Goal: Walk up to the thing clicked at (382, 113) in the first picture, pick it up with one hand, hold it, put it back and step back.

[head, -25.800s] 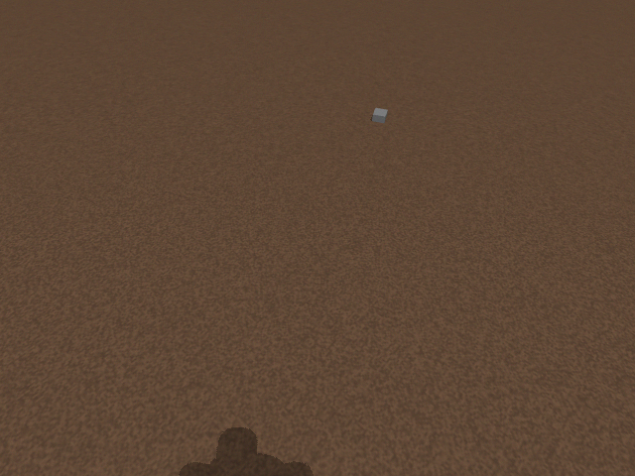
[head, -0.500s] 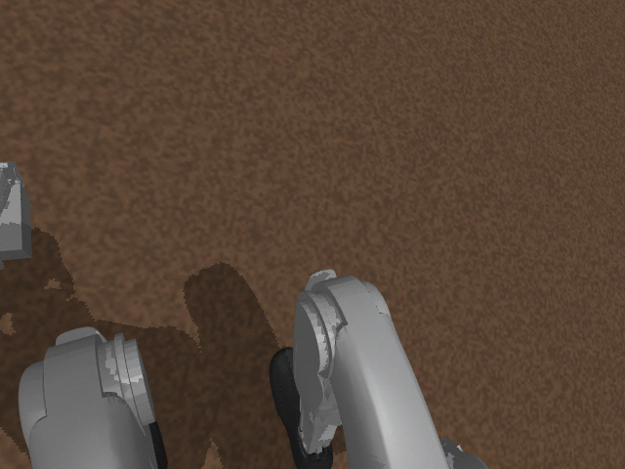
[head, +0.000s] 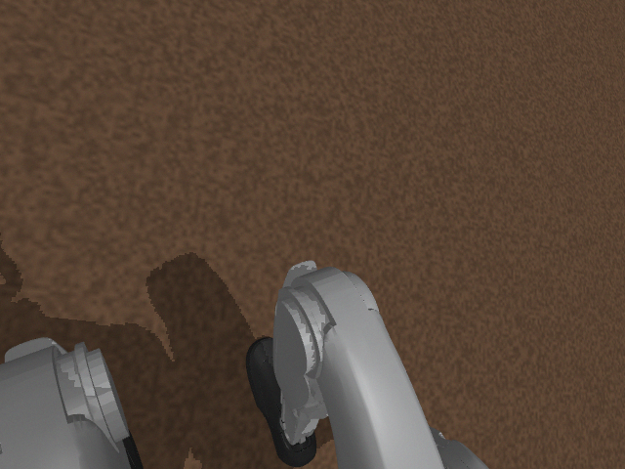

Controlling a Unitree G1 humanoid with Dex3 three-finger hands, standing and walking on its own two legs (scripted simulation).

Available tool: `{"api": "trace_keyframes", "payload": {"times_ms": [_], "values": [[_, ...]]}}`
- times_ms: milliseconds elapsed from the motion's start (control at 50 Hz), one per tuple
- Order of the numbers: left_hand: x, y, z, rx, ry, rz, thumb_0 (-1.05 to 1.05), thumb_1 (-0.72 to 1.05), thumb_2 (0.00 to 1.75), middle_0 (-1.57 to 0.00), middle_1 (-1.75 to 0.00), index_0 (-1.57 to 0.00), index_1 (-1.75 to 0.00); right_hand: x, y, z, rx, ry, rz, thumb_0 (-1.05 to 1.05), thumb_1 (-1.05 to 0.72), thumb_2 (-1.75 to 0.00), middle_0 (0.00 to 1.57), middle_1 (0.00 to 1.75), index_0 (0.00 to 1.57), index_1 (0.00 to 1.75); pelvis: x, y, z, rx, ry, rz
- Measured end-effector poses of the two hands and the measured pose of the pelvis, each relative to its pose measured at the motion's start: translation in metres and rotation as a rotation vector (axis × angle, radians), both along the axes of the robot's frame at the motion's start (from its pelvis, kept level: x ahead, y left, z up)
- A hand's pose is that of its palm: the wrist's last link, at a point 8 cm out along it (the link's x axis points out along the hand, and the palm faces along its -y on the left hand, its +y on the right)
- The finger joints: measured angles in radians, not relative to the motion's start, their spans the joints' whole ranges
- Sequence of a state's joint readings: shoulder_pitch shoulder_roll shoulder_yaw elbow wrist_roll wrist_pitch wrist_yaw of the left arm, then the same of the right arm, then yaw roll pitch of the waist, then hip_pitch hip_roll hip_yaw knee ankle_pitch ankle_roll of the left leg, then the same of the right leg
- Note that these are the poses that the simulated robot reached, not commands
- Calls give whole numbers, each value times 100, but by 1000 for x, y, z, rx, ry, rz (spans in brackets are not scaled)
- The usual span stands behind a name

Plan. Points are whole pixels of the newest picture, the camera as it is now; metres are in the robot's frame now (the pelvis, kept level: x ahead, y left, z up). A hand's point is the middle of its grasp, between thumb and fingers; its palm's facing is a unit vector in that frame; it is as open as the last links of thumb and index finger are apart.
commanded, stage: rest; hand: left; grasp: from above
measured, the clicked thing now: out of the picture +0.45 +0.29 -0.26
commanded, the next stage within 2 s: open in 0.46 s
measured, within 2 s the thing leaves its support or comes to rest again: rests again in 1.80 s
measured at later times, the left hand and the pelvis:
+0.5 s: hand out of the picture +0.45 +0.29 -0.25, palm faces -0.47 -0.12 -0.88, open 11.0 cm; pelvis +0.00 +0.00 +0.00, yaw -2 degrees
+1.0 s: hand out of the picture +0.45 +0.29 -0.25, palm faces -0.47 -0.10 -0.88, open 12.5 cm; pelvis -0.01 +0.01 +0.00, yaw -3 degrees
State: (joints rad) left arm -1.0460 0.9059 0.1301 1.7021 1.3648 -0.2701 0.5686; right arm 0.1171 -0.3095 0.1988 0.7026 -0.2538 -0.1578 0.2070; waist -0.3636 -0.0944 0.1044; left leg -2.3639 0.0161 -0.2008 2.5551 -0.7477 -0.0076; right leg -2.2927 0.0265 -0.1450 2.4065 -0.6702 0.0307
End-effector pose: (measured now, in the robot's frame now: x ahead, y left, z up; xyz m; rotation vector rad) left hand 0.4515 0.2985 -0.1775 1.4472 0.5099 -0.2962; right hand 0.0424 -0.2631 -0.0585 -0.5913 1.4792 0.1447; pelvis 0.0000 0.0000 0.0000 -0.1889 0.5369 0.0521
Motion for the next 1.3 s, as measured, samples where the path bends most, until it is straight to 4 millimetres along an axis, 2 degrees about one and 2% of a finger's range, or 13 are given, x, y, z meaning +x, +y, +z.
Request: {"api": "trace_keyframes", "payload": {"times_ms": [320, 640, 820, 1120, 1300], "values": [[7, -7, -14, -1, -22, -2, -3, -13, 59, -57, -60, -63, -55, -1, 11, 8, 27, 3, 52, 0, -91, -90, 20, 29, 20, 30, 0, 5, -2, -28, -19, -10], [8, -4, -14, 8, -9, 19, -3, -12, 59, -56, -60, -63, -55, -11, 15, 11, 46, 12, 69, 0, -92, -90, 20, 30, 20, 30, -5, 5, -1, -38, -40, -19], [5, -5, -17, -1, -1, -15, -2, -13, 68, -46, -68, -50, -66, -13, 21, 15, 49, 15, 84, 0, -91, -90, 20, 30, 20, 30, -6, 6, 1, -46, -48, -22], [10, -6, -17, 18, -40, 2, -1, -36, 89, -24, -84, -24, -84, 0, 18, 17, 65, -12, 121, 0, -91, -90, 20, 30, 20, 30, -6, 6, 1, -49, -46, -23], [8, -4, -17, 14, -1, 28, 0, -49, 99, -13, -93, -13, -94, -4, 14, 17, 63, -5, 103, 0, -91, -90, 20, 30, 20, 30, -7, 5, 2, -44, -44, -25]]}}
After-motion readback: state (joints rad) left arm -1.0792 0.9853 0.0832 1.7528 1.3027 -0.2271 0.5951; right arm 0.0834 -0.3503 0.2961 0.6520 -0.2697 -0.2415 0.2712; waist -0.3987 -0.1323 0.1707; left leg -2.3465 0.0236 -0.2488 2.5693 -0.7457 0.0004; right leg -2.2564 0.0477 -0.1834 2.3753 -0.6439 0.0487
